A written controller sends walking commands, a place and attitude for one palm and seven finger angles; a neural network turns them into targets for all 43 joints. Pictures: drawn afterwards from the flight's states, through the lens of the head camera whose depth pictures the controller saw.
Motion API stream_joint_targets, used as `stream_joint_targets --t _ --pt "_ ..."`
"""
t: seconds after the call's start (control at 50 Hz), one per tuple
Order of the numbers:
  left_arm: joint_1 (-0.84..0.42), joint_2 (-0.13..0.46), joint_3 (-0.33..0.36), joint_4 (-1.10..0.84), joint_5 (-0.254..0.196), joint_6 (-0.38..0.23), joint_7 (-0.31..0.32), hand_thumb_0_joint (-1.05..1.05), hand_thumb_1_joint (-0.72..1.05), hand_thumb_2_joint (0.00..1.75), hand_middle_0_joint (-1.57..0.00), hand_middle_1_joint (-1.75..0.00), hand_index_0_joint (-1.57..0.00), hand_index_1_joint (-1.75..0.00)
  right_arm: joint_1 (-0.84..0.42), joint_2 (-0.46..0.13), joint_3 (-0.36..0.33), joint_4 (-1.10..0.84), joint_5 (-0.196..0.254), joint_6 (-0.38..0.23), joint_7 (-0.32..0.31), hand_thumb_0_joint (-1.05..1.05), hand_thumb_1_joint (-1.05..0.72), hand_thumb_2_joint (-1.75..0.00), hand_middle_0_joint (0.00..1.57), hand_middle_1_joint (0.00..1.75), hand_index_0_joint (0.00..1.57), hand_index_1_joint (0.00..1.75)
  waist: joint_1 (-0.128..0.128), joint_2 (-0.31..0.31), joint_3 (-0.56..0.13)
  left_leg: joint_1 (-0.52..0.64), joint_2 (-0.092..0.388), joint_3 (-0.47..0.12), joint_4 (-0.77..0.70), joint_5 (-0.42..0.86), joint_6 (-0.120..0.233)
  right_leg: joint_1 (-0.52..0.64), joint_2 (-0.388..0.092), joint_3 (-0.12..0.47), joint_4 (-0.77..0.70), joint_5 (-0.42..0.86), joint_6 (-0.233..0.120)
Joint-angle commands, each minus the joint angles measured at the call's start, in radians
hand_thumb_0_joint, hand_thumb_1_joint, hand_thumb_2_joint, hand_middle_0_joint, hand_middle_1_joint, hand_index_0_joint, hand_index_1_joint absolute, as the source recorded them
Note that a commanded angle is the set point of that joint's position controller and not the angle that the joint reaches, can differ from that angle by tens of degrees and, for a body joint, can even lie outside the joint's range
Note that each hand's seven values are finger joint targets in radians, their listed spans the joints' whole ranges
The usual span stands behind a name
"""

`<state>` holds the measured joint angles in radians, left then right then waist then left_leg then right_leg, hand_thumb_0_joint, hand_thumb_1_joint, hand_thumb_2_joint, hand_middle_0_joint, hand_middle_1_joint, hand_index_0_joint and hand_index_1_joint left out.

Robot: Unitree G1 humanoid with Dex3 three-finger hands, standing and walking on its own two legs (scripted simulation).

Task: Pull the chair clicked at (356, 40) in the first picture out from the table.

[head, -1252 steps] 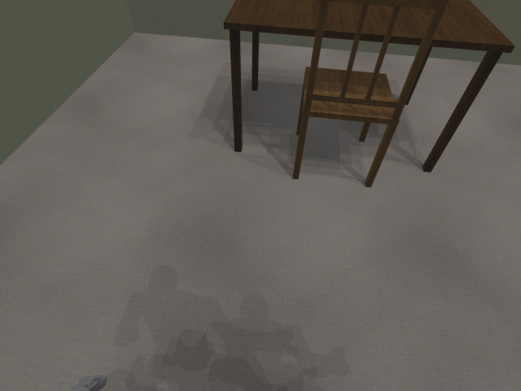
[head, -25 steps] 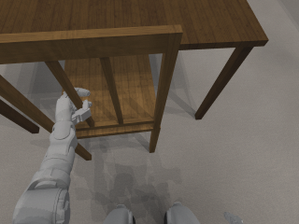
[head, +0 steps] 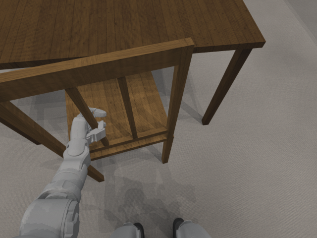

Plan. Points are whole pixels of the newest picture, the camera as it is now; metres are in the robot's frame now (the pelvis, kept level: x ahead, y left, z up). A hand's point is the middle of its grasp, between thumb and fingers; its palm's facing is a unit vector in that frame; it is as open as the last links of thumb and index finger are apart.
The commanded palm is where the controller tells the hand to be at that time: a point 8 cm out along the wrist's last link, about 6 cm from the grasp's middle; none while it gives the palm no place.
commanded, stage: step backward, pulling the chair out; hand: left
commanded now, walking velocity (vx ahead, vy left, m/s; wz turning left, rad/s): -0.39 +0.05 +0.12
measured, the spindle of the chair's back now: (92, 122) +0.42 +0.18 -0.06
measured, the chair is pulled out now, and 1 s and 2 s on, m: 0.08 0.21 0.26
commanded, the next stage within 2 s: none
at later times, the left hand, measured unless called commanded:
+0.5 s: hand (107, 168) +0.29 +0.13 -0.06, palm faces +0.09 -0.98 -0.17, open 5.0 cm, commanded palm +0.30 +0.18 -0.06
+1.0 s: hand (106, 175) +0.27 +0.13 -0.06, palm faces +0.10 -0.97 -0.20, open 5.1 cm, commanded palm +0.28 +0.18 -0.06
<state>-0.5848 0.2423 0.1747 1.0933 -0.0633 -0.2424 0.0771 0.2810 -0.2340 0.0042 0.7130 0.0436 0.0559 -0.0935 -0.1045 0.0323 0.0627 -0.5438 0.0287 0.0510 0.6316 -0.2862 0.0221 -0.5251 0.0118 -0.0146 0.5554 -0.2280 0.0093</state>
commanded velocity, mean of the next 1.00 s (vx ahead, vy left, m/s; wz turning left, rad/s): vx -0.38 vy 0.01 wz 0.09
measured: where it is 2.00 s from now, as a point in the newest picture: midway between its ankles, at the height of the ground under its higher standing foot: outside the picture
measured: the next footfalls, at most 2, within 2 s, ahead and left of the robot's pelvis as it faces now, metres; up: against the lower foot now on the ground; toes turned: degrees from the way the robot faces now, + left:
left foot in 1.14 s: -0.13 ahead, +0.12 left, +0.00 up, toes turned +7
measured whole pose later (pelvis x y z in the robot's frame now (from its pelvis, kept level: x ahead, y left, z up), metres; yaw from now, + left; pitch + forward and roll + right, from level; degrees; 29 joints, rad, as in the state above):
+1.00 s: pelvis -0.08 -0.03 -0.01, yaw +2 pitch +2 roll +1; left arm -0.50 0.19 0.05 1.10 -0.07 -0.24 0.11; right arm 0.21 -0.23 0.03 0.76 0.04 -0.09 -0.12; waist -0.05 0.01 0.11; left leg -0.53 0.00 0.02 0.73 -0.33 -0.01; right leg -0.52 -0.02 -0.05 0.69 -0.20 -0.03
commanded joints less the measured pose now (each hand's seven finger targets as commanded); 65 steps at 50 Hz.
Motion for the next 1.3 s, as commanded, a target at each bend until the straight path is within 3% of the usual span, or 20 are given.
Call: stream_joint_targets --t 0.0,0.1,0.22,0.3,0.36,0.42,0.52,0.6,0.66,0.7,0.76,0.84,0.88,0.94,1.0,1.08,1.14,1.16,1.2,1.28 --pt "-0.296 0.236 -0.039 -0.190 0.056 -0.043 0.022 0.00 0.90 0.90 -0.50 -1.45 -0.50 -1.45 0.094 -0.178 -0.061 -0.062 0.009 -0.035 -0.030 0.00 -0.90 -0.90 0.20 0.30 0.20 0.30 0.011 0.031 -0.574 0.230 0.078 -0.097 0.003 0.382 -0.038 0.317 -0.193 0.099 -0.004 0.674 -0.051" --pt "-0.306 0.191 -0.081 -0.216 0.045 -0.037 0.026 0.00 0.90 0.90 -0.50 -1.45 -0.50 -1.45 0.059 -0.176 -0.053 -0.065 0.009 -0.052 -0.029 0.00 -0.90 -0.90 0.20 0.30 0.20 0.30 0.022 0.118 -0.546 0.289 0.122 -0.152 -0.074 0.458 -0.002 0.209 -0.101 0.050 0.009 0.347 -0.004" --pt "-0.345 0.180 -0.100 -0.208 0.033 -0.037 0.030 0.00 0.90 0.90 -0.50 -1.45 -0.50 -1.45 0.019 -0.173 -0.049 -0.073 0.012 -0.085 -0.030 0.00 -0.90 -0.90 0.20 0.30 0.20 0.30 0.037 0.147 -0.454 0.191 0.140 -0.169 -0.130 0.191 0.021 0.182 -0.081 0.049 0.037 0.037 -0.006" --pt "-0.358 0.184 -0.107 -0.199 0.029 -0.044 0.039 0.00 0.90 0.90 -0.50 -1.45 -0.50 -1.45 0.010 -0.170 -0.044 -0.073 0.016 -0.114 -0.034 0.00 -0.90 -0.90 0.20 0.30 0.20 0.30 0.040 0.105 -0.397 0.134 0.117 -0.158 -0.126 -0.018 0.019 0.166 -0.104 0.078 0.003 -0.084 -0.019" --pt "-0.347 0.207 -0.099 -0.177 0.030 -0.056 0.050 0.00 0.90 0.90 -0.50 -1.45 -0.50 -1.45 0.028 -0.170 -0.045 -0.060 0.018 -0.139 -0.041 0.00 -0.90 -0.90 0.20 0.30 0.20 0.30 0.033 -0.027 -0.370 0.181 0.060 -0.124 -0.055 -0.143 -0.003 0.093 -0.160 0.139 -0.124 -0.188 -0.039" --pt "-0.311 0.196 -0.110 -0.161 0.033 -0.071 0.056 0.00 0.90 0.90 -0.50 -1.45 -0.50 -1.45 0.031 -0.167 -0.042 -0.042 0.016 -0.161 -0.042 0.00 -0.90 -0.90 0.20 0.30 0.20 0.30 0.039 -0.079 -0.367 0.237 0.018 -0.091 0.013 -0.156 -0.018 0.059 -0.217 0.197 -0.215 -0.257 -0.058" --pt "-0.274 0.175 -0.119 -0.166 0.043 -0.086 0.060 0.00 0.90 0.90 -0.50 -1.45 -0.50 -1.45 0.018 -0.174 -0.035 -0.020 0.011 -0.175 -0.050 0.00 -0.90 -0.90 0.20 0.30 0.20 0.30 0.050 -0.046 -0.387 0.223 0.046 -0.127 -0.061 0.004 -0.011 0.133 -0.183 0.126 -0.122 -0.060 -0.039" --pt "-0.268 0.149 -0.144 -0.181 0.036 -0.091 0.059 0.00 0.90 0.90 -0.50 -1.45 -0.50 -1.45 0.003 -0.174 -0.031 -0.040 0.015 -0.178 -0.049 0.00 -0.90 -0.90 0.20 0.30 0.20 0.30 0.054 -0.030 -0.345 0.211 0.089 -0.162 -0.126 -0.103 0.004 0.099 -0.146 0.106 -0.102 -0.205 -0.029" --pt "-0.250 0.138 -0.146 -0.201 0.037 -0.083 0.059 0.00 0.90 0.90 -0.50 -1.45 -0.50 -1.45 -0.015 -0.177 -0.022 -0.049 0.008 -0.177 -0.055 0.00 -0.90 -0.90 0.20 0.30 0.20 0.30 0.067 0.099 -0.314 0.145 0.145 -0.232 -0.233 -0.164 0.031 0.132 -0.090 0.065 0.019 -0.227 -0.023" --pt "-0.263 0.119 -0.152 -0.218 0.035 -0.080 0.055 0.00 0.90 0.90 -0.50 -1.45 -0.50 -1.45 -0.021 -0.169 -0.022 -0.047 0.003 -0.176 -0.056 0.00 -0.90 -0.90 0.20 0.30 0.20 0.30 0.074 0.104 -0.344 0.155 0.183 -0.267 -0.226 -0.016 0.050 0.179 -0.069 0.055 0.103 -0.102 -0.023" --pt "-0.266 0.135 -0.140 -0.223 0.041 -0.079 0.050 0.00 0.90 0.90 -0.50 -1.45 -0.50 -1.45 -0.006 -0.163 -0.030 -0.034 -0.008 -0.174 -0.057 0.00 -0.90 -0.90 0.20 0.30 0.20 0.30 0.065 0.110 -0.407 0.245 0.181 -0.228 -0.154 0.254 0.037 0.204 -0.079 0.057 0.098 0.069 -0.019" --pt "-0.281 0.144 -0.142 -0.221 0.042 -0.066 0.047 0.00 0.90 0.90 -0.50 -1.45 -0.50 -1.45 -0.045 -0.161 -0.028 -0.051 -0.004 -0.166 -0.055 0.00 -0.90 -0.90 0.20 0.30 0.20 0.30 0.079 0.131 -0.295 0.028 0.181 -0.238 -0.204 -0.088 0.037 0.244 -0.090 0.085 0.111 -0.127 -0.047" --pt "-0.263 0.152 -0.130 -0.208 0.042 -0.068 0.052 0.00 0.90 0.90 -0.50 -1.45 -0.50 -1.45 -0.032 -0.151 -0.029 -0.045 -0.004 -0.172 -0.054 0.00 -0.90 -0.90 0.20 0.30 0.20 0.30 0.077 0.049 -0.299 0.035 0.137 -0.201 -0.134 -0.166 0.023 0.218 -0.132 0.144 0.036 -0.169 -0.060" --pt "-0.233 0.195 -0.108 -0.172 0.045 -0.071 0.061 0.00 0.90 0.90 -0.50 -1.45 -0.50 -1.45 0.013 -0.150 -0.042 -0.024 0.001 -0.179 -0.051 0.00 -0.90 -0.90 0.20 0.30 0.20 0.30 0.062 -0.151 -0.350 0.188 -0.009 -0.103 0.146 -0.175 -0.043 0.097 -0.310 0.338 -0.233 -0.240 -0.131" --pt "-0.229 0.186 -0.104 -0.160 0.053 -0.060 0.060 0.00 0.90 0.90 -0.50 -1.45 -0.50 -1.45 -0.013 -0.138 -0.031 -0.006 -0.003 -0.178 -0.039 0.00 -0.90 -0.90 0.20 0.30 0.20 0.30 0.073 -0.162 -0.392 0.146 -0.028 -0.124 0.258 -0.185 -0.052 0.234 -0.374 0.304 -0.210 0.089 -0.156" --pt "-0.244 0.169 -0.111 -0.178 0.046 -0.043 0.052 0.00 0.90 0.90 -0.50 -1.45 -0.50 -1.45 -0.001 -0.159 -0.020 0.025 -0.002 -0.177 -0.043 0.00 -0.90 -0.90 0.20 0.30 0.20 0.30 0.056 -0.097 -0.392 0.184 0.009 -0.151 -0.032 -0.044 -0.044 0.336 -0.319 0.164 -0.058 0.435 -0.098" --pt "-0.289 0.126 -0.145 -0.212 0.044 -0.040 0.044 0.00 0.90 0.90 -0.50 -1.45 -0.50 -1.45 -0.010 -0.192 -0.035 -0.001 -0.005 -0.161 -0.054 0.00 -0.90 -0.90 0.20 0.30 0.20 0.30 0.063 0.036 -0.411 0.246 0.134 -0.237 -0.124 0.501 -0.005 0.318 -0.156 0.048 0.066 0.469 -0.011" --pt "-0.301 0.102 -0.160 -0.222 0.036 -0.041 0.036 0.00 0.90 0.90 -0.50 -1.45 -0.50 -1.45 0.009 -0.174 -0.043 -0.001 0.006 -0.155 -0.043 0.00 -0.90 -0.90 0.20 0.30 0.20 0.30 0.066 0.008 -0.442 0.279 0.141 -0.184 -0.103 0.481 -0.004 0.324 -0.151 0.056 0.036 0.413 -0.005" --pt "-0.359 0.076 -0.185 -0.274 0.038 -0.051 0.026 0.00 0.90 0.90 -0.50 -1.45 -0.50 -1.45 -0.015 -0.157 -0.031 -0.022 -0.005 -0.143 -0.052 0.00 -0.90 -0.90 0.20 0.30 0.20 0.30 0.058 0.078 -0.472 0.265 0.138 -0.180 -0.109 0.485 -0.018 0.346 -0.152 0.047 0.074 0.435 -0.005" --pt "-0.335 0.111 -0.155 -0.243 0.037 -0.046 0.025 0.00 0.90 0.90 -0.50 -1.45 -0.50 -1.45 -0.008 -0.163 -0.043 -0.026 0.001 -0.125 -0.059 0.00 -0.90 -0.90 0.20 0.30 0.20 0.30 0.059 0.068 -0.491 0.257 0.139 -0.160 -0.080 0.471 -0.041 0.353 -0.159 0.060 0.073 0.476 -0.025"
